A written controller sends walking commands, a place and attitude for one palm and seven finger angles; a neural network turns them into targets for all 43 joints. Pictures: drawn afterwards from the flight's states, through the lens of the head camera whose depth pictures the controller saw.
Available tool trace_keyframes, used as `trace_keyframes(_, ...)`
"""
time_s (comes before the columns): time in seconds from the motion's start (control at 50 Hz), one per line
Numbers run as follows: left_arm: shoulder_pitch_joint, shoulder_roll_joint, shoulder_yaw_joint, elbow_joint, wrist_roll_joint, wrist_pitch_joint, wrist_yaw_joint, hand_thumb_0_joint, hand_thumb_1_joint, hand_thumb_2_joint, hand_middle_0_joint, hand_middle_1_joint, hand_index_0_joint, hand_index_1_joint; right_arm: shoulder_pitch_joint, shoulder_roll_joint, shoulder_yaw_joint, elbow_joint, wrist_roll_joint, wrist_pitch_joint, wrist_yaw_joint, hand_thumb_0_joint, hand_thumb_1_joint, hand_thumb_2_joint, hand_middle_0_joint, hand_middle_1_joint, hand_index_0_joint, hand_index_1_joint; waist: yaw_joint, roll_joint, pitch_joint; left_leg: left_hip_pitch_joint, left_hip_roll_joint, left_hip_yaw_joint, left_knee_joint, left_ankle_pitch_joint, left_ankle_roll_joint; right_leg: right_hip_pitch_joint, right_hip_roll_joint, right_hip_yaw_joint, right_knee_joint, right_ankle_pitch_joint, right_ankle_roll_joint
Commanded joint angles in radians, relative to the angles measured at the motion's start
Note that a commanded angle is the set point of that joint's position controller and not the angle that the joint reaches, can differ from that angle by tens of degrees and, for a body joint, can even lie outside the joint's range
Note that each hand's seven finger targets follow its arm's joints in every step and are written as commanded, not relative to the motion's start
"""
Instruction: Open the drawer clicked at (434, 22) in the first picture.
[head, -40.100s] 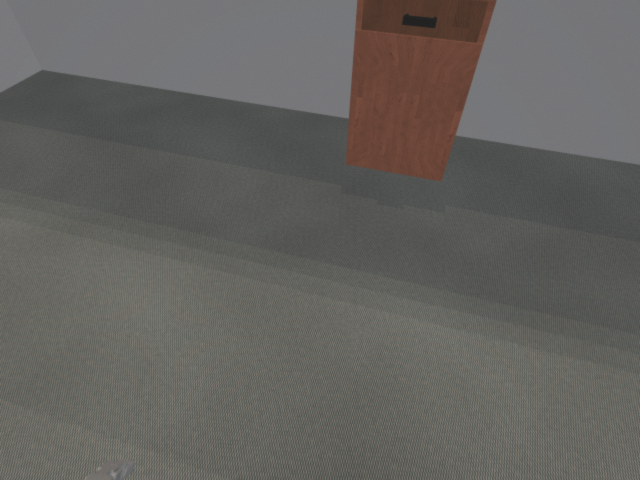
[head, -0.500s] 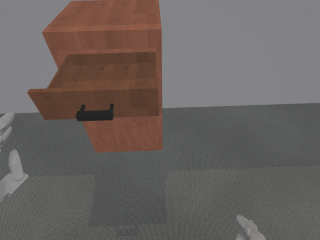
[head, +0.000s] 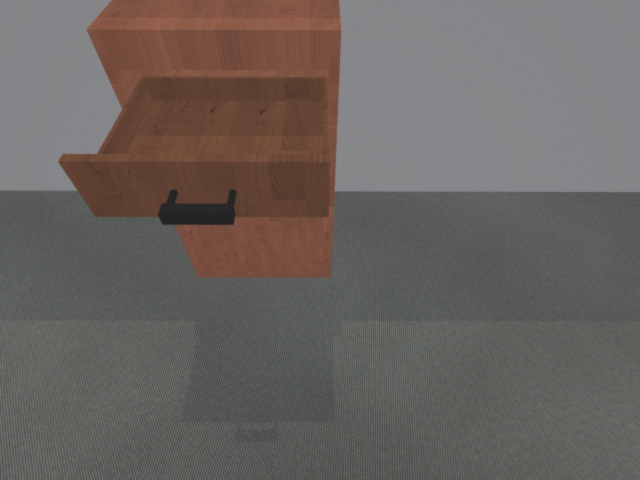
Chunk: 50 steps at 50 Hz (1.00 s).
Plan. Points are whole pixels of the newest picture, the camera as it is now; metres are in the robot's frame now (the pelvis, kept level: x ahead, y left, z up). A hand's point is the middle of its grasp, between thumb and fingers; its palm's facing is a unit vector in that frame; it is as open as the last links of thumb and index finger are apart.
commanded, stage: let the arm hang, fingers relaxed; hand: left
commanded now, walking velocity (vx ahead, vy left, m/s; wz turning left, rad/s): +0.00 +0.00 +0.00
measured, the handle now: (200, 204) +0.54 +0.25 -0.03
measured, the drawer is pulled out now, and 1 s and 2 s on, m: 0.30 0.30 0.30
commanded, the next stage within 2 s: look to check the result in 0.58 s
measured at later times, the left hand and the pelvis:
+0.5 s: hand out of the picture +0.01 +0.17 -0.17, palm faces -0.01 -0.98 -0.21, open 7.3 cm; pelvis +0.00 +0.00 +0.00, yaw -2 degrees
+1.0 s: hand out of the picture +0.01 +0.17 -0.17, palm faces +0.00 -0.98 -0.20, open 7.4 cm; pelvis +0.01 +0.00 +0.00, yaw -2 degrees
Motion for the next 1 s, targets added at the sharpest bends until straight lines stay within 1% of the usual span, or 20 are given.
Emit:
trace_keyframes(0.0,-0.002,0.092,0.013,-0.006,0.002,-0.042,0.014,0.000,0.900,0.900,-0.200,-0.300,-0.200,-0.300,0.047,-0.080,-0.009,-0.005,0.002,-0.028,-0.012,0.000,-0.900,-0.900,0.200,0.300,0.200,0.300,-0.014,-0.021,-0.070,0.062,0.075,-0.057,-0.086,0.134,0.042,0.024,-0.136,0.140,-0.114,0.151,0.005)
trace_keyframes(0.02,-0.002,0.092,0.013,0.007,0.002,-0.041,0.016,0.000,0.900,0.900,-0.200,-0.300,-0.200,-0.300,0.048,-0.077,-0.007,0.006,0.002,-0.028,-0.012,0.000,-0.900,-0.900,0.200,0.300,0.200,0.300,-0.013,-0.031,-0.054,0.058,0.073,-0.058,-0.095,0.135,0.042,0.024,-0.135,0.137,-0.113,0.154,0.006)
trace_keyframes(0.1,0.003,0.080,0.010,0.048,0.001,-0.040,0.021,0.000,0.900,0.900,-0.200,-0.300,-0.200,-0.300,0.053,-0.061,-0.004,0.049,0.000,-0.026,-0.011,0.000,-0.900,-0.900,0.200,0.300,0.200,0.300,-0.010,-0.026,-0.006,0.056,0.072,-0.052,-0.118,0.108,0.042,-0.003,-0.131,0.141,-0.127,0.095,0.008)
trace_keyframes(0.14,0.003,0.078,0.008,0.060,0.001,-0.039,0.023,0.000,0.900,0.900,-0.200,-0.300,-0.200,-0.300,0.057,-0.055,-0.003,0.068,0.000,-0.025,-0.011,0.000,-0.900,-0.900,0.200,0.300,0.200,0.300,-0.009,-0.051,0.007,0.053,0.070,-0.051,-0.125,0.093,0.041,-0.006,-0.130,0.146,-0.133,0.080,0.009)
trace_keyframes(0.18,0.007,0.072,0.009,0.069,0.002,-0.040,0.026,0.000,0.900,0.900,-0.200,-0.300,-0.200,-0.300,0.057,-0.049,-0.004,0.080,-0.001,-0.023,-0.011,0.000,-0.900,-0.900,0.200,0.300,0.200,0.300,-0.008,-0.048,0.019,0.060,0.069,-0.049,-0.126,0.080,0.040,-0.019,-0.127,0.151,-0.143,0.053,0.009)
trace_keyframes(0.2,0.001,0.072,0.008,0.073,0.001,-0.040,0.026,0.000,0.900,0.900,-0.200,-0.300,-0.200,-0.300,0.060,-0.043,-0.003,0.088,-0.002,-0.024,-0.010,0.000,-0.900,-0.900,0.200,0.300,0.200,0.300,-0.008,-0.030,0.021,0.054,0.066,-0.048,-0.129,0.084,0.041,-0.015,-0.131,0.154,-0.142,0.058,0.009)
trace_keyframes(0.22,-0.001,0.072,0.009,0.074,0.001,-0.040,0.027,0.000,0.900,0.900,-0.200,-0.300,-0.200,-0.300,0.064,-0.039,-0.003,0.094,-0.003,-0.023,-0.010,0.000,-0.900,-0.900,0.200,0.300,0.200,0.300,-0.009,-0.036,0.019,0.051,0.066,-0.045,-0.131,0.078,0.039,-0.011,-0.130,0.155,-0.141,0.056,0.009)
trace_keyframes(0.28,0.003,0.069,0.011,0.080,0.002,-0.042,0.028,0.000,0.900,0.900,-0.200,-0.300,-0.200,-0.300,0.063,-0.034,-0.006,0.101,-0.002,-0.025,-0.012,0.000,-0.900,-0.900,0.200,0.300,0.200,0.300,-0.007,-0.011,0.013,0.064,0.068,-0.041,-0.131,0.077,0.036,-0.016,-0.126,0.161,-0.142,0.057,0.008)
trace_keyframes(0.3,-0.005,0.066,0.010,0.080,0.000,-0.042,0.028,0.000,0.900,0.900,-0.200,-0.300,-0.200,-0.300,0.069,-0.029,-0.005,0.106,-0.003,-0.024,-0.012,0.000,-0.900,-0.900,0.200,0.300,0.200,0.300,-0.010,-0.001,0.016,0.053,0.066,-0.040,-0.132,0.061,0.035,-0.012,-0.128,0.162,-0.147,0.041,0.008)
trace_keyframes(0.36,-0.008,0.064,0.013,0.084,0.001,-0.040,0.027,0.000,0.900,0.900,-0.200,-0.300,-0.200,-0.300,0.073,-0.020,-0.005,0.112,-0.004,-0.023,-0.012,0.000,-0.900,-0.900,0.200,0.300,0.200,0.300,-0.009,0.000,0.041,0.034,0.060,-0.037,-0.137,0.032,0.033,-0.026,-0.128,0.172,-0.159,-0.003,0.007)
trace_keyframes(0.38,0.002,0.065,0.013,0.085,0.002,-0.041,0.029,0.000,0.900,0.900,-0.200,-0.300,-0.200,-0.300,0.076,-0.019,-0.009,0.110,-0.003,-0.022,-0.013,0.000,-0.900,-0.900,0.200,0.300,0.200,0.300,-0.008,-0.010,0.037,0.046,0.063,-0.036,-0.134,0.035,0.034,-0.032,-0.125,0.170,-0.162,-0.004,0.006)
trace_keyframes(0.44,-0.006,0.061,0.015,0.085,0.001,-0.042,0.028,0.000,0.900,0.900,-0.200,-0.300,-0.200,-0.300,0.084,-0.014,-0.009,0.116,-0.004,-0.024,-0.013,0.000,-0.900,-0.900,0.200,0.300,0.200,0.300,-0.011,0.000,0.030,0.043,0.061,-0.036,-0.133,0.046,0.032,-0.024,-0.128,0.173,-0.158,0.010,0.005)
trace_keyframes(0.48,0.000,0.060,0.014,0.087,0.001,-0.042,0.029,0.000,0.900,0.900,-0.200,-0.300,-0.200,-0.300,0.088,-0.016,-0.011,0.114,-0.002,-0.023,-0.014,0.000,-0.900,-0.900,0.200,0.300,0.200,0.300,-0.012,-0.008,0.027,0.053,0.064,-0.037,-0.132,0.034,0.033,-0.033,-0.123,0.175,-0.164,-0.006,0.006)
trace_keyframes(0.58,0.010,0.056,0.014,0.091,0.001,-0.046,0.030,0.000,0.900,0.900,-0.200,-0.300,-0.200,-0.300,0.096,-0.014,-0.014,0.116,-0.001,-0.026,-0.016,0.000,-0.900,-0.900,0.200,0.300,0.200,0.300,-0.014,-0.006,0.008,0.067,0.068,-0.033,-0.125,0.063,0.032,-0.022,-0.124,0.173,-0.158,0.040,0.006)
trace_keyframes(0.62,0.006,0.052,0.014,0.094,0.000,-0.045,0.029,0.000,0.900,0.900,-0.200,-0.300,-0.200,-0.300,0.097,-0.013,-0.013,0.119,-0.002,-0.027,-0.017,0.000,-0.900,-0.900,0.200,0.300,0.200,0.300,-0.015,0.008,0.009,0.062,0.068,-0.033,-0.128,0.066,0.032,-0.017,-0.127,0.170,-0.154,0.051,0.005)
trace_keyframes(0.66,0.009,0.051,0.015,0.095,0.000,-0.046,0.030,0.000,0.900,0.900,-0.200,-0.300,-0.200,-0.300,0.097,-0.013,-0.014,0.120,-0.001,-0.027,-0.018,0.000,-0.900,-0.900,0.200,0.300,0.200,0.300,-0.015,-0.004,0.009,0.063,0.069,-0.035,-0.130,0.066,0.032,-0.019,-0.125,0.171,-0.152,0.049,0.005)
trace_keyframes(0.76,0.013,0.048,0.014,0.099,0.000,-0.046,0.030,0.000,0.900,0.900,-0.200,-0.300,-0.200,-0.300,0.094,-0.018,-0.016,0.119,-0.001,-0.028,-0.019,0.000,-0.900,-0.900,0.200,0.300,0.200,0.300,-0.016,0.005,0.016,0.065,0.070,-0.037,-0.131,0.064,0.032,-0.026,-0.123,0.174,-0.153,0.048,0.005)
trace_keyframes(0.88,0.015,0.059,0.015,0.098,0.002,-0.051,0.031,0.000,0.900,0.900,-0.200,-0.300,-0.200,-0.300,0.082,-0.032,-0.021,0.113,0.001,-0.029,-0.020,0.000,-0.900,-0.900,0.200,0.300,0.200,0.300,-0.015,-0.019,0.008,0.084,0.074,-0.036,-0.125,0.083,0.034,-0.020,-0.122,0.172,-0.153,0.087,0.008)
trace_keyframes(0.92,0.003,0.058,0.015,0.097,0.001,-0.048,0.030,0.000,0.900,0.900,-0.200,-0.300,-0.200,-0.300,0.078,-0.031,-0.020,0.117,-0.001,-0.028,-0.019,0.000,-0.900,-0.900,0.200,0.300,0.200,0.300,-0.017,0.002,0.022,0.069,0.072,-0.034,-0.130,0.068,0.031,-0.025,-0.125,0.172,-0.156,0.063,0.008)
trace_keyframes(0.98,0.001,0.070,0.019,0.092,0.003,-0.050,0.030,0.000,0.900,0.900,-0.200,-0.300,-0.200,-0.300,0.069,-0.041,-0.023,0.110,0.000,-0.030,-0.019,0.000,-0.900,-0.900,0.200,0.300,0.200,0.300,-0.016,0.001,0.010,0.082,0.075,-0.038,-0.132,0.076,0.034,-0.020,-0.122,0.175,-0.158,0.069,0.006)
